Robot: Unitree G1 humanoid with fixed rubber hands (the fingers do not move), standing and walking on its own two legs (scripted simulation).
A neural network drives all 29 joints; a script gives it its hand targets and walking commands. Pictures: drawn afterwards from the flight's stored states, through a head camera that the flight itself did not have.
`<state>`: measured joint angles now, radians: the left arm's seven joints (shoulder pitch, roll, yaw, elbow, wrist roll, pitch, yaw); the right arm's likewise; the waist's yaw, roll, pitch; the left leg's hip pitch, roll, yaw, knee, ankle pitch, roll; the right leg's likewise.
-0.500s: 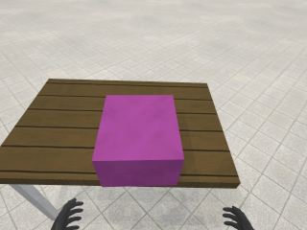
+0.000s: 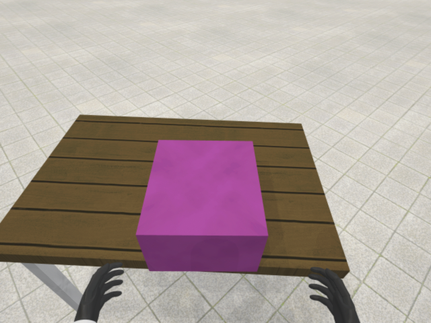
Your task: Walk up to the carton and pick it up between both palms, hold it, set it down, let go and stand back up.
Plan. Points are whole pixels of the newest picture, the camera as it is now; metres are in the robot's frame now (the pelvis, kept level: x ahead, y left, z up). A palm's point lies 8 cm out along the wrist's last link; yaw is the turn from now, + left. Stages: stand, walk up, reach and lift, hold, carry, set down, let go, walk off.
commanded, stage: reach and lift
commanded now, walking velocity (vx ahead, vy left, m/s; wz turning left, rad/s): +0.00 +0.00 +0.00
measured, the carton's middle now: (204, 201) +0.46 +0.03 -0.08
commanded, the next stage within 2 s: none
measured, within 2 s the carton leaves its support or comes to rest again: neither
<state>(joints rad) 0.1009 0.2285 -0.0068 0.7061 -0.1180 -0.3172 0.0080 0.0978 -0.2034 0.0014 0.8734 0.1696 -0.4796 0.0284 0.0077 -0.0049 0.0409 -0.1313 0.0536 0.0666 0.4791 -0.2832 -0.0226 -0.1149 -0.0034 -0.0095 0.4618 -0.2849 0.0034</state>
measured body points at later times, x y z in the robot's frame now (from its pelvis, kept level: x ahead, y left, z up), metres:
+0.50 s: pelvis -0.01 +0.00 -0.01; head +0.01 +0.00 +0.44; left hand +0.26 +0.23 -0.03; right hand +0.26 -0.23 -0.04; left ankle -0.01 +0.13 -0.74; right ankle -0.02 -0.12 -0.74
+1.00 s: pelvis -0.02 -0.01 -0.01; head +0.01 -0.01 +0.44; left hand +0.35 +0.23 +0.02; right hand +0.35 -0.23 +0.01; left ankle -0.01 +0.13 -0.74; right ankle -0.02 -0.12 -0.74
